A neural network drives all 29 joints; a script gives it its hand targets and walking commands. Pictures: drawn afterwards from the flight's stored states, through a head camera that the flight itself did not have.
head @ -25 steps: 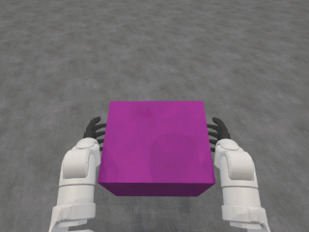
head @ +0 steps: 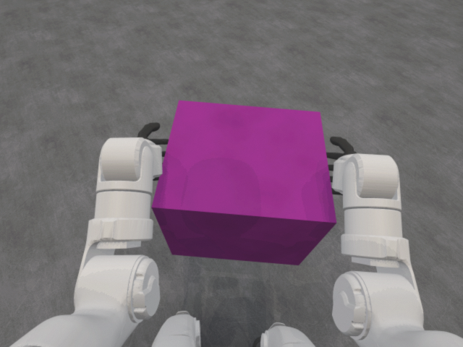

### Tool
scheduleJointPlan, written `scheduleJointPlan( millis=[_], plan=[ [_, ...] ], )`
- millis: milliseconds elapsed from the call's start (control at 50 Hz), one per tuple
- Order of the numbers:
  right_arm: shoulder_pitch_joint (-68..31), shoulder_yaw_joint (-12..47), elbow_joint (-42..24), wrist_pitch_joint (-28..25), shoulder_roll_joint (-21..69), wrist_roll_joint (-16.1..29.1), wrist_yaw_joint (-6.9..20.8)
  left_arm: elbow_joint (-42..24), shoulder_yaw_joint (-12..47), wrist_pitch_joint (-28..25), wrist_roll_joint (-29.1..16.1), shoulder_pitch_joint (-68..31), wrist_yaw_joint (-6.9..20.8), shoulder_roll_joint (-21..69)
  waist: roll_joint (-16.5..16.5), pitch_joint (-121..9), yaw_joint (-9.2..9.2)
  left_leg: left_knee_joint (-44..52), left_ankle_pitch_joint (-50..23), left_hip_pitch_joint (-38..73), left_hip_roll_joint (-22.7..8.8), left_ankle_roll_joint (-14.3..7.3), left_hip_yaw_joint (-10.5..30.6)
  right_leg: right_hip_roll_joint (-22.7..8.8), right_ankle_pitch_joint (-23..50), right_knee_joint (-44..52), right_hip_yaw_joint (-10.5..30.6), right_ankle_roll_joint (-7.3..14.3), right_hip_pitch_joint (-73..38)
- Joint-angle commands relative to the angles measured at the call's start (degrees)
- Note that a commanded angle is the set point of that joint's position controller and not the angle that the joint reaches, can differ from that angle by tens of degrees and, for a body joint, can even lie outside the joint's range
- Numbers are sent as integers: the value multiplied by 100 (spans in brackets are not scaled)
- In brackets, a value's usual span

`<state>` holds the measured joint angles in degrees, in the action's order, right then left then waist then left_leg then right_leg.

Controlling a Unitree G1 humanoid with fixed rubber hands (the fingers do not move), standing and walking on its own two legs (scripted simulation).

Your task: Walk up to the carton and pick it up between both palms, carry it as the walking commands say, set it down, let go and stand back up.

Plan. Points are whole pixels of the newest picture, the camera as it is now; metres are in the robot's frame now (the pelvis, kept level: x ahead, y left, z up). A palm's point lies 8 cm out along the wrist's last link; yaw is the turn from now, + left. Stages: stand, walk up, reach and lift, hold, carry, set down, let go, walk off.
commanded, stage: carry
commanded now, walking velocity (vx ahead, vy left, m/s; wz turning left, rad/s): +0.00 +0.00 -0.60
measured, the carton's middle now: (242, 187) +0.38 +0.01 +0.02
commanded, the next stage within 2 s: none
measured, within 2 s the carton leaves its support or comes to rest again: neither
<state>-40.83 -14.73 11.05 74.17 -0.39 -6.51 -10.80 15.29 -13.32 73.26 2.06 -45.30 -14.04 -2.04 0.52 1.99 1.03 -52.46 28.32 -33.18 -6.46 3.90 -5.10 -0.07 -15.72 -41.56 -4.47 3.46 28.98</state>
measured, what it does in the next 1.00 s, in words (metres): walks backwards, turning right: left foot, then right foot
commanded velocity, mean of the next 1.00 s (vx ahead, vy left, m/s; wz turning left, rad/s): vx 0.00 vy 0.00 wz -0.60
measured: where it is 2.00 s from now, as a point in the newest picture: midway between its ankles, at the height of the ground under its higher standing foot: outside the picture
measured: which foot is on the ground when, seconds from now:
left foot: up 0.00-0.14, down 0.16-0.36, up 0.38-0.58, down 0.60-0.82, up 0.84-1.00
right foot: down 0.00-0.18, up 0.20-0.32, down 0.34-0.64, up 0.66-0.78, down 0.80-1.00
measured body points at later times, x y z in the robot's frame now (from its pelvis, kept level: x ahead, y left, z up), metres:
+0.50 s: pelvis -0.09 +0.02 +0.00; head +0.00 -0.01 +0.44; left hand +0.34 +0.07 +0.09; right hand +0.24 -0.25 +0.08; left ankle -0.05 +0.15 -0.69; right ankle -0.01 -0.08 -0.71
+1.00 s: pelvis -0.19 +0.04 -0.01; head -0.17 +0.02 +0.44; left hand +0.21 -0.03 +0.10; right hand +0.03 -0.31 +0.09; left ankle -0.12 +0.17 -0.68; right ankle -0.10 -0.09 -0.71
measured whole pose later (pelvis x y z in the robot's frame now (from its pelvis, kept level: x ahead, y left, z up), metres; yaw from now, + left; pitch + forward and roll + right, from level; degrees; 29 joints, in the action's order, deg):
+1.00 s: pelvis -0.19 +0.04 -0.01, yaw -32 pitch +2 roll +2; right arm -41.8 -15.5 11.0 71.8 -0.3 -6.3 -11.4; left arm 12.6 -15.9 70.0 4.9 -43.6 -12.8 0.6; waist 1.3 2.5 -1.0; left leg -56.5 30.1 -28.9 -2.6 3.6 -2.6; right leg 0.7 -5.4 -37.3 -4.4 5.5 34.2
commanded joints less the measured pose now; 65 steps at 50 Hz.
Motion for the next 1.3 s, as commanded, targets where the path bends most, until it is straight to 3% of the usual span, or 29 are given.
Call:
scheduleJointPlan(
  millis=[0, 120, 140, 180, 220, 260, 300, 340, 360, 400, 540, 580, 620, 640, 680, 700, 760, 780, 800, 820, 860, 940, 1040, 1060, 1080, 1100, 1140, 1220, 1280],
  plan=[
    [-5541, 3283, -1294, -388, 6579, 3205, 1997, -1619, 2829, -189, -2562, -4604, 2350, 6597, 615, -4180, -19, -543, 61, -419, 164, 130, 423, -1516, 3948, 847, 2312, 590, -3197],
    [-4688, 3121, -1202, -359, 6602, 3155, 2090, -1530, 2765, -164, -2079, -3661, 2205, 6459, 605, -4496, -90, 2215, -952, 1718, 367, -22, 102, -1049, 3382, 380, 1489, 352, -2303],
    [-4881, 3182, -1309, -395, 6629, 3182, 2122, -1748, 2861, -197, -2152, -3821, 2208, 6512, -91, -4721, -149, 2661, -1914, 3110, -110, -269, 531, -653, 2716, -172, 1054, 48, -1258],
    [-3975, 3283, -1418, -533, 6486, 2966, 2161, -1998, 3101, -186, -2248, -3640, 2252, 6607, -2049, -4543, -155, 2005, -6230, 4623, -1924, -1279, 1789, -27, -1736, -1051, 315, -251, 942],
    [-4226, 3462, -1694, -623, 6648, 2847, 2106, -2085, 3291, -271, -2361, -3916, 2354, 6732, -1197, -4278, -176, 1791, -6356, 4260, -1849, -1296, 1268, -184, -1433, -969, 251, -186, 593],
    [-5850, 3755, -2545, -766, 6298, 3009, 1985, -2484, 3586, -426, -2723, -5033, 2408, 6616, -1001, -3996, -133, 1641, -5648, 3765, -1508, -856, 640, -109, -630, 18, 31, -193, -223],
    [-4585, 3525, -1937, -637, 6140, 2688, 1903, -1950, 3547, -315, -2707, -4123, 2446, 6739, -697, -3987, -47, 1038, -3922, 2844, -1187, -479, 106, -190, 323, 1235, 434, -76, -1676],
    [-4402, 3601, -2257, -624, 6189, 2676, 1876, -2143, 3515, -398, -2741, -3746, 2469, 6564, 1089, -4657, -13, 136, -452, 876, -285, -50, 46, -1699, 4765, 781, 2436, 503, -3779],
    [-4736, 3603, -2140, -628, 5996, 2662, 1855, -1769, 3613, -371, -2758, -3849, 2520, 6549, 1363, -4590, -3, -170, 892, 6, 170, 35, 88, -1730, 5889, 730, 2682, 723, -4017],
    [-4764, 3570, -2088, -616, 6191, 2743, 1906, -1899, 3826, -329, -2689, -4069, 2502, 6752, 471, -4429, 21, -519, 616, 75, 152, 27, 408, -1746, 4814, 884, 2458, 683, -3692],
    [-4591, 3570, -1373, -548, 6434, 3047, 2122, -1431, 3216, -313, -2067, -3461, 2346, 6384, 728, -4478, 28, 1230, 94, 1080, 643, 13, 79, -1338, 3638, 1017, 2154, 484, -3059],
    [-3992, 3496, -1060, -503, 6531, 2921, 2199, -1550, 3232, -319, -2016, -3382, 2340, 6393, 340, -4436, -118, 2482, -947, 2901, 139, -222, 373, -777, 1942, 767, 1297, 50, -1532],
    [-3687, 3442, -1074, -576, 6562, 2745, 2206, -2037, 3259, -314, -2019, -3429, 2390, 6398, -1536, -3911, -111, 2509, -2259, 3176, -1492, -1062, 1677, -76, -586, -393, 368, -343, -138],
    [-2726, 3269, -723, -483, 6739, 2542, 2278, -1662, 3150, -202, -1869, -2744, 2460, 6639, -1704, -3267, -168, 2827, -2586, 2744, -1915, -1221, 1582, -187, -1306, -878, 256, -237, 199],
    [-5345, 3782, -1787, -746, 6408, 2926, 2199, -1909, 3564, -475, -2511, -4782, 2523, 6560, -598, -3003, -136, 2605, -2926, 2543, -1613, -1026, 986, -297, -976, -856, 247, -210, 0],
    [-6340, 3994, -2115, -788, 6374, 3110, 2161, -2261, 3816, -537, -2712, -5605, 2517, 6501, -753, -3012, -112, 2328, -3666, 2637, -1590, -881, 714, -272, -758, -704, 178, -240, -158],
    [-5091, 3566, -1574, -655, 6129, 2780, 2089, -1190, 3437, -375, -2588, -4142, 2641, 6674, -539, -3236, -13, 1408, -991, 1563, -1154, -548, 38, -70, -369, 584, 304, -223, -1784],
    [-4766, 3362, -1351, -598, 6149, 2741, 2090, -1119, 3309, -347, -2596, -3979, 2620, 6775, 143, -3410, 38, 769, -635, 1147, -684, -372, -165, -351, 87, 1365, 837, -105, -2391],
    [-4786, 3273, -1467, -551, 6060, 2609, 2073, -857, 3190, -332, -2567, -3762, 2623, 6668, 1424, -3608, 34, 97, 425, 397, 5, -61, -186, -1639, 2009, 1631, 2859, 360, -2877],
    [-4868, 3351, -1402, -555, 6040, 2699, 2037, -755, 3203, -329, -2640, -3836, 2621, 6778, 1435, -3676, -8, -480, 983, -151, 288, 56, 242, -1817, 2688, 1593, 3176, 721, -2934],
    [-4405, 3162, -945, -435, 6306, 2668, 2086, -222, 2842, -182, -2163, -2861, 2630, 6747, 914, -3733, -11, -836, 512, 231, 139, -7, 533, -1606, 538, 1843, 2813, 449, -2368],
    [-5437, 3369, -737, -509, 6440, 3089, 2217, -1059, 2954, -357, -2381, -4780, 2509, 6532, 575, -3700, -9, -282, 151, 319, 340, -24, 468, -1431, 112, 2034, 2506, 433, -2092],
    [-5485, 3078, -839, -526, 6625, 3119, 2247, -1247, 2722, -293, -2245, -4775, 2473, 6512, 842, -3909, -65, 2302, 62, 3088, 897, -405, -428, -571, -586, 2829, 1018, -855, -790],
    [-4472, 2820, -446, -425, 6779, 2934, 2260, -848, 2480, -192, -2045, -3798, 2491, 6557, 522, -3981, -163, 3011, 631, 3685, 382, -618, 43, -244, -556, 2364, 605, -1313, -557],
    [-4962, 2902, -591, -537, 6724, 2912, 2244, -1291, 2707, -281, -2196, -4370, 2482, 6529, -1228, -3917, -201, 3723, 810, 3746, -1114, -982, 1905, 54, -284, 656, 172, -1036, -71],
    [-5236, 3006, -706, -671, 6883, 2900, 2158, -1799, 3097, -301, -2478, -5131, 2532, 6484, -2207, -3367, -125, 3335, -410, 2959, -1933, -1298, 2464, -221, -834, -447, 410, -499, 481],
    [-5573, 3112, -1281, -697, 6614, 2923, 2085, -1697, 3190, -371, -2597, -5248, 2518, 6648, -834, -3256, -95, 2944, -1558, 2514, -1607, -931, 1185, -375, -472, -1060, 488, -442, -11],
    [-5566, 2992, -992, -490, 6439, 2786, 2039, -967, 3042, -267, -2604, -4728, 2518, 6655, -920, -3476, -171, 1604, -4197, 3306, -1179, -560, 135, 265, -409, 711, -453, -462, -631],
    [-4666, 2844, -1072, -474, 6023, 2554, 1998, -318, 2880, -221, -2548, -3474, 2538, 6772, -847, -4191, -57, 453, -3971, 2334, -933, -91, -61, -454, 1677, 1028, 748, -108, -2343]
  ],
)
